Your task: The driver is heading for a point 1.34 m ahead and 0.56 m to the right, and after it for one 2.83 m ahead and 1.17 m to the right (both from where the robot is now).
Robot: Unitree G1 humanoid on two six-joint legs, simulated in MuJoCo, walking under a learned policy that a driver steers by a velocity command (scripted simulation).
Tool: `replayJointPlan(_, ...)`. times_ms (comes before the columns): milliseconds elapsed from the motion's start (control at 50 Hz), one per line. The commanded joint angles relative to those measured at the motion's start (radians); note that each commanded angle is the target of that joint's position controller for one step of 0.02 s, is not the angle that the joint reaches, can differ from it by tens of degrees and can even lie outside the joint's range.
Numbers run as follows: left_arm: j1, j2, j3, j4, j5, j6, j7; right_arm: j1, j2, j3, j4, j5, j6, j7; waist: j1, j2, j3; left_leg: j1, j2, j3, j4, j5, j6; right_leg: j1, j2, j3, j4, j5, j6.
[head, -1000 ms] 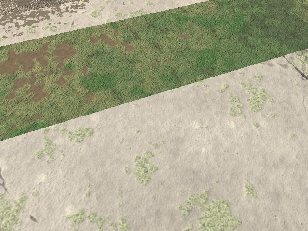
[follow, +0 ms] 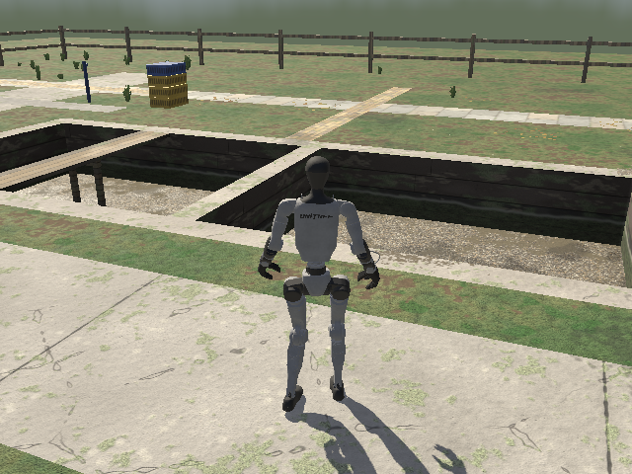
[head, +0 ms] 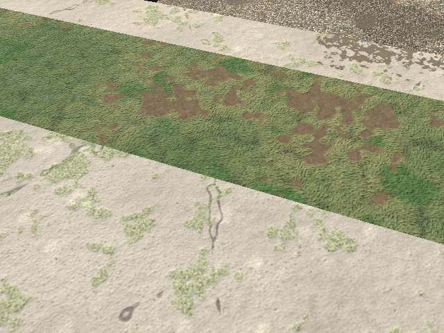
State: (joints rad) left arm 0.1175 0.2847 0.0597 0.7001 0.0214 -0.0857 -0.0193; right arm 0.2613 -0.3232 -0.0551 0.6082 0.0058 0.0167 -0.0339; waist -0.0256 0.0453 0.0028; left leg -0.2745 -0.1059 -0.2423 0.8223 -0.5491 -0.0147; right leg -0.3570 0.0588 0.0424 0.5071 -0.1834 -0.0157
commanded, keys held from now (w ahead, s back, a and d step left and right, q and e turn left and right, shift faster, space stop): e+shift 0.24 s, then w+e+shift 0.60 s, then w+shift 0.06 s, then w+q+shift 0.10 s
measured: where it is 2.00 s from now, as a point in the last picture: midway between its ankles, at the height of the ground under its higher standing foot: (430, 159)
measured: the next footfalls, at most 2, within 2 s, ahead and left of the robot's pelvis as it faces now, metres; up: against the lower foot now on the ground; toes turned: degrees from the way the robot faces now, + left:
left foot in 0.30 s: +0.14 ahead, +0.12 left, +0.00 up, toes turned -19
right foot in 0.82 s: +0.37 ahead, -0.27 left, +0.00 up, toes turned -45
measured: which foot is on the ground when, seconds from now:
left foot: up 0.00-0.28, down 0.30-0.84, up 0.86-1.00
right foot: down 0.00-0.30, up 0.32-0.80, down 0.82-1.00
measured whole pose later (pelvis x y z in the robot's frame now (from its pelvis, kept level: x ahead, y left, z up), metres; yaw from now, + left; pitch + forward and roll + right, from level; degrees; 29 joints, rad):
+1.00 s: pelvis +0.37 -0.24 -0.01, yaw -45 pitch +0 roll -2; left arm 0.28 0.31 0.05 0.78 0.03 -0.03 -0.01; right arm 0.31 -0.25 0.00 0.75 -0.03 -0.07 0.02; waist -0.04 0.00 0.05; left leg -0.51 0.15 -0.03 1.32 -0.27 0.01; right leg -0.22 0.18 -0.07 0.52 -0.31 -0.16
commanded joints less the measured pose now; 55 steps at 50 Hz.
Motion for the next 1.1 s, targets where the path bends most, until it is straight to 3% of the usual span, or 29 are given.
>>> replayJointPlan(20,0.030,0.086,0.004,-0.040,-0.014,0.002,-0.007,0.033,-0.117,-0.027,-0.057,-0.019,-0.001,-0.011,0.002,-0.179,-0.087,-0.257,0.081,0.055,0.229,-0.058,-0.074,0.313,-0.325,0.451,-0.174,0.210,-0.218)
replayJointPlan(60,-0.013,0.108,0.003,-0.042,-0.030,0.020,-0.003,-0.026,-0.097,-0.025,-0.072,-0.030,0.000,-0.007,-0.003,-0.183,-0.043,-0.221,0.118,0.100,0.100,0.002,-0.090,0.250,-0.259,0.374,-0.172,0.274,-0.186)
replayJointPlan(100,0.007,0.190,0.034,-0.042,-0.034,0.043,0.008,-0.069,-0.058,-0.014,-0.077,-0.017,-0.009,-0.008,0.013,-0.206,-0.039,-0.150,0.068,0.163,-0.035,0.009,-0.093,0.229,-0.198,0.322,-0.147,0.410,-0.182)
replayJointPlan(140,0.036,0.231,0.056,-0.044,-0.042,0.058,0.018,-0.082,-0.060,-0.016,-0.073,-0.005,-0.017,-0.013,0.027,-0.197,-0.087,-0.136,0.035,0.160,-0.077,0.064,-0.090,0.279,-0.209,0.369,-0.137,0.467,-0.205)
replayJointPlan(240,0.013,0.203,0.070,-0.057,-0.067,0.091,0.042,-0.117,-0.060,-0.023,-0.075,0.004,-0.031,-0.004,0.025,-0.195,-0.119,-0.088,0.026,0.121,-0.196,0.166,-0.070,0.274,-0.205,0.449,-0.111,0.468,-0.187)
replayJointPlan(280,-0.012,0.181,0.066,-0.072,-0.080,0.111,0.054,-0.065,-0.055,-0.029,-0.054,0.019,-0.049,0.015,-0.009,-0.172,-0.150,0.084,0.034,0.148,-0.367,0.284,-0.040,0.145,-0.153,0.452,-0.125,-0.014,-0.149)
replayJointPlan(300,-0.029,0.157,0.056,-0.085,-0.076,0.114,0.055,-0.016,-0.062,-0.039,-0.032,0.028,-0.054,0.018,-0.042,-0.148,-0.130,0.253,0.066,0.154,-0.455,0.350,-0.012,-0.023,-0.106,0.433,-0.108,-0.307,-0.110)
replayJointPlan(320,0.000,0.095,0.035,-0.089,-0.059,0.108,0.050,0.075,-0.124,-0.060,-0.021,0.022,-0.053,0.006,-0.071,-0.025,-0.152,0.463,0.248,-0.016,-0.488,0.155,0.050,-0.249,-0.030,0.332,0.099,-0.508,-0.046)
replayJointPlan(340,-0.012,0.042,0.020,-0.124,-0.062,0.090,0.043,0.112,-0.190,-0.068,-0.020,-0.014,-0.058,0.014,-0.074,0.168,-0.094,0.444,0.455,-0.380,-0.631,-0.198,0.143,-0.451,0.066,0.185,0.355,-0.436,-0.028)
replayJointPlan(360,-0.011,0.100,0.030,-0.142,-0.062,0.070,0.037,0.031,-0.191,-0.068,-0.035,-0.037,-0.079,0.019,-0.024,0.165,0.005,0.343,0.510,-0.455,-0.667,-0.283,0.186,-0.516,-0.051,0.177,0.482,-0.333,-0.018)
replayJointPlan(400,0.045,0.157,0.048,-0.092,-0.051,0.061,0.026,-0.026,-0.107,-0.048,-0.047,-0.007,-0.100,0.008,-0.007,0.093,0.048,0.345,0.420,-0.253,-0.662,-0.144,0.141,-0.533,-0.101,0.125,0.573,-0.185,0.017)
replayJointPlan(440,0.051,0.133,0.042,-0.083,-0.049,0.053,0.012,0.014,-0.092,-0.040,-0.025,-0.006,-0.112,0.005,-0.024,0.076,0.056,0.337,0.371,-0.097,-0.670,0.026,0.117,-0.550,-0.135,0.084,0.675,-0.069,0.031)
replayJointPlan(460,-0.003,0.134,0.040,-0.086,0.069,0.086,-0.039,0.075,-0.111,-0.031,0.010,-0.059,-0.095,0.016,-0.029,-0.031,0.075,0.229,0.359,-0.024,-0.706,0.041,0.112,-0.506,-0.098,0.030,0.719,-0.048,0.031)
replayJointPlan(500,-0.007,0.109,0.036,-0.095,0.034,0.107,-0.074,0.088,-0.115,-0.036,0.023,-0.048,-0.095,0.031,-0.022,0.038,0.092,0.208,0.333,0.087,-0.715,0.106,0.090,-0.522,-0.109,0.028,0.746,0.021,0.031)
replayJointPlan(540,-0.030,0.117,0.037,-0.097,0.015,0.114,-0.084,0.111,-0.100,-0.030,0.040,-0.041,-0.102,0.034,-0.026,0.059,0.106,0.212,0.336,0.152,-0.724,0.145,0.085,-0.547,-0.115,0.029,0.743,0.077,0.035)
replayJointPlan(680,-0.244,0.082,0.004,-0.158,0.023,0.103,-0.110,0.244,-0.078,-0.020,0.148,-0.048,-0.115,0.018,-0.084,0.047,0.197,0.373,0.368,0.360,-0.751,0.356,0.081,-0.604,-0.137,-0.105,0.475,0.078,-0.034)
replayJointPlan(720,-0.301,0.057,-0.015,-0.188,0.021,0.102,-0.111,0.286,-0.086,-0.018,0.188,-0.053,-0.111,0.011,-0.092,0.049,0.207,0.437,0.375,0.428,-0.713,0.603,0.074,-0.570,-0.124,-0.175,0.381,0.004,-0.082)
replayJointPlan(780,-0.166,0.063,-0.018,-0.164,0.014,0.099,-0.081,0.268,-0.145,-0.020,0.214,-0.051,-0.092,-0.004,0.026,0.091,0.063,0.435,0.382,0.526,-0.429,1.561,0.056,-0.203,0.029,-0.296,0.270,-0.128,-0.173)
replayJointPlan(800,-0.002,0.099,0.000,-0.126,0.009,0.093,-0.070,0.254,-0.187,-0.029,0.213,-0.050,-0.079,-0.007,0.112,0.115,-0.035,0.397,0.407,0.519,-0.214,1.695,0.069,-0.011,0.073,-0.283,0.265,-0.188,-0.202)
replayJointPlan(820,0.229,0.156,0.030,-0.058,0.009,0.081,-0.054,0.215,-0.205,-0.032,0.194,-0.043,-0.077,-0.002,0.215,0.108,-0.152,0.235,0.414,0.502,0.062,1.590,0.070,0.307,0.092,-0.207,0.192,-0.165,-0.242)
replayJointPlan(840,0.333,0.233,0.066,-0.006,0.009,0.081,-0.029,0.216,-0.148,-0.020,0.181,-0.056,-0.084,0.014,0.223,-0.010,-0.219,-0.047,0.340,0.483,0.369,0.886,0.050,0.599,-0.027,0.014,0.114,-0.291,-0.258)
replayJointPlan(860,0.256,0.346,0.090,-0.032,0.010,0.098,-0.019,0.184,-0.050,0.006,0.067,-0.035,-0.105,0.038,0.126,-0.266,-0.285,-0.490,0.124,0.391,0.740,0.083,-0.014,0.839,-0.314,0.645,-0.092,-0.541,-0.393)
replayJointPlan(880,0.316,0.317,0.088,-0.041,0.009,0.104,-0.010,0.023,-0.130,-0.004,0.024,-0.031,-0.127,0.038,0.203,-0.076,-0.307,-0.589,0.143,0.196,0.773,0.209,0.008,0.827,-0.330,0.751,-0.208,-0.469,-0.370)
replayJointPlan(900,0.304,0.280,0.078,0.000,0.010,0.097,0.004,-0.005,-0.111,0.003,0.016,-0.017,-0.136,0.037,0.168,-0.054,-0.170,-0.609,0.191,0.199,0.725,0.275,0.021,0.709,-0.328,0.631,-0.234,-0.300,-0.343)
replayJointPlan(920,0.271,0.224,0.061,0.013,0.016,0.081,0.013,0.046,-0.092,0.013,0.048,-0.014,-0.136,0.034,0.098,0.025,-0.062,-0.536,0.239,0.213,0.629,0.300,0.030,0.522,-0.308,0.501,-0.244,-0.156,-0.307)
replayJointPlan(940,0.214,0.181,0.044,0.011,0.022,0.061,0.020,0.072,-0.075,0.019,0.071,-0.029,-0.121,0.038,0.048,0.052,-0.023,-0.456,0.266,0.206,0.569,0.285,0.031,0.386,-0.264,0.398,-0.251,-0.086,-0.283)
replayJointPlan(980,0.172,0.110,0.012,0.019,0.009,0.024,0.020,0.153,-0.045,0.027,0.127,-0.047,-0.073,0.056,-0.017,0.012,0.022,-0.351,0.299,0.200,0.488,0.273,0.027,0.225,-0.202,0.246,-0.296,0.028,-0.245)
replayJointPlan(1040,0.236,0.116,0.009,0.068,-0.001,-0.018,-0.003,0.012,-0.017,0.032,0.098,-0.026,-0.043,0.074,0.007,-0.053,0.125,-0.422,0.272,0.245,0.349,0.367,0.046,0.158,-0.142,0.054,-0.379,0.281,-0.151)
replayJointPlan(1100,0.251,0.094,-0.007,0.089,-0.002,-0.041,-0.011,-0.109,0.005,0.040,0.073,0.001,-0.059,0.084,0.034,-0.076,0.167,-0.398,0.191,0.286,0.106,0.568,0.080,0.156,-0.085,-0.117,-0.415,0.573,-0.066)
Over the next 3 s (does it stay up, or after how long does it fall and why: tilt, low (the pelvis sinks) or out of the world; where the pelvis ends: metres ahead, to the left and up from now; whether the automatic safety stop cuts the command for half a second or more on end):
stays up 1.57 -0.70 0.00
